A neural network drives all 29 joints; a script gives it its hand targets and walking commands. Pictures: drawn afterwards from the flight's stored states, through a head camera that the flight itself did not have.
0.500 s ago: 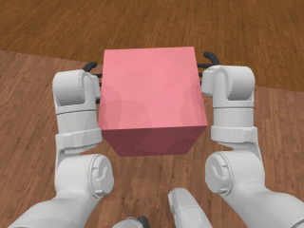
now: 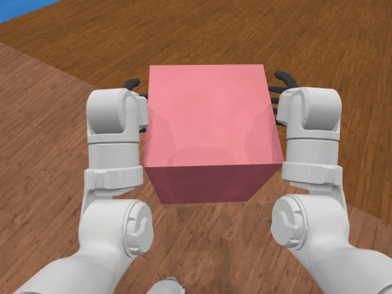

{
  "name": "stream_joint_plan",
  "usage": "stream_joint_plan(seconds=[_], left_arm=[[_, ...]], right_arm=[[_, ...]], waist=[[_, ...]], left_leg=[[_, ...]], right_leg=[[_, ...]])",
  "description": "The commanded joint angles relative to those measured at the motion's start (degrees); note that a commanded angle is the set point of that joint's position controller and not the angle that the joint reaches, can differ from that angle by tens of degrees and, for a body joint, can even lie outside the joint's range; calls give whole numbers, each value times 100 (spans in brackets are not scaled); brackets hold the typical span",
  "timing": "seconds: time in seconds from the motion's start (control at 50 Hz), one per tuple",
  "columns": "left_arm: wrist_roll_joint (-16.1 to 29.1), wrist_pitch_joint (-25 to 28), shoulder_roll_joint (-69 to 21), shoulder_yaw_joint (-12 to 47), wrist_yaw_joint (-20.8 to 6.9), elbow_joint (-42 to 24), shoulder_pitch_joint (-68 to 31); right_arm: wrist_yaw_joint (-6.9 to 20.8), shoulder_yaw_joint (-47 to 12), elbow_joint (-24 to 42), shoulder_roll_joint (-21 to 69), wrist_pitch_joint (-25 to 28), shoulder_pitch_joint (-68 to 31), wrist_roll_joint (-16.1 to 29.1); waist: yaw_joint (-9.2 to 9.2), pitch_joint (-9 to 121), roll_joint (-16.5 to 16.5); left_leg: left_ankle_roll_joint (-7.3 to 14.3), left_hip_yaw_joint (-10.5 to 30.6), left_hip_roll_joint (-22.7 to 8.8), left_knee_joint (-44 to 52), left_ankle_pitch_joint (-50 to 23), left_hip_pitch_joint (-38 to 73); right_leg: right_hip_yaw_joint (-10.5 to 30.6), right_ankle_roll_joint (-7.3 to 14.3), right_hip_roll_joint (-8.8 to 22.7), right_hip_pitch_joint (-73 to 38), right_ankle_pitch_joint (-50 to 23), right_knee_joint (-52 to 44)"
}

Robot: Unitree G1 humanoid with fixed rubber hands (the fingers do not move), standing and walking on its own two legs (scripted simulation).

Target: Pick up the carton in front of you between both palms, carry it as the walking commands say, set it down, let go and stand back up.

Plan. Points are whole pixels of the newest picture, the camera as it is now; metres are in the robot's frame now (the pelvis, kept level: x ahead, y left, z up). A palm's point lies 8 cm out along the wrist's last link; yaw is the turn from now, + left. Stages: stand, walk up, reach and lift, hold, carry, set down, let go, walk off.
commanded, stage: carry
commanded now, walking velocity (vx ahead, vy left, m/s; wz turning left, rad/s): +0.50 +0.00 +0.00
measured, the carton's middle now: (205, 143) +0.39 +0.03 +0.08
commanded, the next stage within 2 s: none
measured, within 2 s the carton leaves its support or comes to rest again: neither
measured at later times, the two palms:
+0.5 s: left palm (160, 35) +0.68 +0.17 +0.18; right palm (270, 33) +0.68 -0.12 +0.19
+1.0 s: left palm out of the picture +1.00 +0.20 +0.22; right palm out of the picture +0.97 -0.09 +0.22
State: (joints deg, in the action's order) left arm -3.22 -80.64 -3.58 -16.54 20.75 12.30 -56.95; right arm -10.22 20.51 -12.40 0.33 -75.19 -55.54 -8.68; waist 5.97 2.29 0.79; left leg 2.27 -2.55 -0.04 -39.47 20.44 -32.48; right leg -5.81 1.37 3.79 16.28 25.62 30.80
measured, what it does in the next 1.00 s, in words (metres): climbs: left foot, then right foot 0.05 m higher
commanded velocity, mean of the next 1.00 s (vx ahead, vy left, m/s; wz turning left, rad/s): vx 0.50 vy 0.00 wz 0.00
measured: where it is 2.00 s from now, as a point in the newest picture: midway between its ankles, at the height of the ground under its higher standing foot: (196, 119)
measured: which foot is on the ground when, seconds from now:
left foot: up 0.00-0.02, down 0.04-0.50, up 0.52-0.82, down 0.84-1.00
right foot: down 0.00-0.04, up 0.06-0.46, down 0.48-0.86, up 0.88-1.00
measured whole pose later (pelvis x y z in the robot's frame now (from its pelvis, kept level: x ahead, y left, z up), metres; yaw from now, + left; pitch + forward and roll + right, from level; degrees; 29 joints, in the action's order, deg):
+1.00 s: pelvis +0.60 +0.09 +0.06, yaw -1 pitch +4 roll -1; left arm -8.7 -79.4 -0.9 -18.3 12.5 19.4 -55.6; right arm -17.4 17.0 -16.5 2.5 -75.6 -53.5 -5.2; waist -4.9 1.8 -1.0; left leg 0.9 -4.7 1.1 -33.2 21.0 -23.3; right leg -1.2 2.2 -0.7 33.9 29.9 74.3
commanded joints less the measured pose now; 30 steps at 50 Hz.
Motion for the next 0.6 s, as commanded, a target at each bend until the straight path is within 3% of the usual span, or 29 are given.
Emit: stream_joint_plan(seconds=[0.0, 0.02, 0.04, 0.06, 0.08, 0.1, 0.14, 0.2, 0.26, 0.32, 0.34, 0.36, 0.38, 0.4, 0.42, 0.44, 0.46, 0.48, 0.5, 0.54, 0.56, 0.58], left_arm=[[2455, 261, -6179, 2360, -2898, 568, -4534], [2429, 264, -6130, 2263, -2881, 694, -4647], [2435, 280, -6204, 2208, -2846, 654, -4773], [2365, 319, -6180, 2136, -2800, 541, -4719], [2262, 352, -6133, 1986, -2735, 552, -4590], [2238, 374, -6111, 1964, -2669, 468, -4550], [2209, 420, -6017, 1963, -2549, 162, -4635], [2201, 441, -5858, 2053, -2368, -254, -4843], [2110, 382, -5688, 2167, -2263, -342, -4820], [2005, 365, -5620, 2210, -2271, -198, -4710], [1984, 361, -5652, 2215, -2296, -107, -4651], [1978, 361, -5724, 2218, -2327, 10, -4563], [1988, 364, -5788, 2213, -2364, 132, -4494], [2016, 378, -5849, 2222, -2402, 219, -4428], [2086, 404, -5925, 2255, -2446, 267, -4418], [2186, 449, -5967, 2296, -2498, 134, -4435], [2299, 498, -6017, 2330, -2542, -114, -4725], [2384, 548, -6017, 2378, -2572, -367, -4827], [2582, 571, -6082, 2529, -2591, -671, -4971], [2937, 559, -6343, 2840, -2624, -1219, -5530], [3065, 533, -6452, 2919, -2655, -1322, -5643], [3165, 488, -6521, 2954, -2689, -1343, -5636]], right_arm=[[1589, -2526, -1152, 5842, -159, -3456, 2307], [1646, -2490, -1288, 5931, -133, -3465, 2339], [1690, -2509, -1041, 6019, -114, -3652, 2455], [1740, -2600, -848, 6224, -110, -3856, 2622], [1797, -2736, -644, 6414, -115, -4183, 2855], [1840, -2805, -486, 6543, -102, -4427, 3074], [1889, -2856, -214, 6758, -98, -4720, 3374], [1881, -2720, -259, 6772, -164, -4644, 3451], [1862, -2583, -525, 6729, -263, -4438, 3325], [1901, -2556, -849, 6766, -314, -4219, 3197], [1919, -2558, -929, 6789, -310, -4187, 3157], [1940, -2565, -990, 6819, -298, -4195, 3115], [1958, -2550, -1059, 6814, -277, -4120, 3069], [1964, -2527, -1067, 6781, -248, -4092, 3035], [1952, -2485, -1056, 6688, -218, -4111, 2966], [1931, -2443, -953, 6654, -198, -4177, 2921], [1913, -2436, -837, 6719, -192, -4243, 2884], [1881, -2388, -828, 6757, -202, -4249, 2851], [1840, -2396, -699, 6833, -189, -4159, 2860], [1662, -2393, -234, 6506, -146, -4216, 2725], [1552, -2414, -12, 6345, -139, -4225, 2600], [1450, -2413, 206, 6150, -114, -4239, 2504]], waist=[[-941, 2874, -2076], [-1027, 2657, -2039], [-1031, 2508, -1196], [-1029, 2515, -741], [-980, 2438, -376], [-915, 2408, -317], [-899, 2355, -505], [-962, 2307, -728], [-1049, 2324, -668], [-1084, 2213, -669], [-1043, 2178, -714], [-903, 2217, -778], [-703, 2363, -974], [-375, 2700, -1173], [51, 3258, -1015], [269, 3928, 28], [116, 4169, 1493], [33, 3646, 1166], [114, 3224, 622], [-63, 2864, 12], [-203, 2933, 96], [-186, 2975, 259]], left_leg=[[804, 3035, -1876, 1749, 181, 4651], [1218, 4081, -2070, 2093, -338, 4748], [1283, 3735, -1882, 1779, -862, 4754], [1164, 3346, -1782, 1626, -1225, 4555], [1052, 2841, -1676, 1581, -1378, 4385], [933, 2488, -1590, 1671, -1296, 4108], [828, 2149, -1487, 1773, -1539, 3921], [991, 1911, -1459, 1947, -1723, 4149], [1067, 1578, -1430, 1824, -2442, 4510], [963, 1140, -1300, 1814, -3104, 4392], [899, 930, -1222, 1774, -3530, 4270], [771, 548, -1075, 1578, -4560, 3972], [666, 258, -1010, 1118, -5968, 3739], [486, -20, -993, 293, -7045, 3460], [142, -281, -854, -957, -6464, 2648], [-156, -29, -475, -2412, -3777, 1213], [-227, 138, 552, -3970, 802, -452], [-53, 613, 457, -4793, 712, -1269], [39, 755, 233, -4951, 675, -1408], [94, 735, -16, -4299, 538, -1461], [111, 645, -95, -3923, 565, -1296], [115, 538, -115, -3443, 758, -1241]], right_leg=[[-3, -177, -225, 2252, 761, 2972], [328, -185, -542, 3105, 1028, 3869], [589, -77, -329, 3281, 748, 4322], [577, -61, -243, 3432, 728, 4519], [600, -38, -135, 3525, 600, 4540], [604, -40, -24, 3405, 403, 4401], [456, 13, -64, 3298, 153, 4100], [307, 63, -95, 3509, -34, 3679], [167, 119, -104, 3709, -35, 3141], [-158, 204, -298, 3309, -415, 2371], [-325, 254, -406, 2989, -504, 2032], [-546, 340, -613, 2283, -506, 1554], [-829, 390, -905, 1451, -473, 1248], [-1086, 464, -1149, 376, -538, 928], [-678, 637, -902, -1271, -891, 494], [1804, 1181, 506, -2952, -132, -50], [4367, 1990, 1674, -4007, -1274, -623], [4589, 2167, 1452, -3763, -2494, -475], [3846, 1984, 1213, -3208, -3452, -115], [3017, 1631, 1109, -2543, -2690, -180], [2698, 1387, 1020, -2409, -2114, -318], [2514, 1305, 1008, -2328, -1912, -446]])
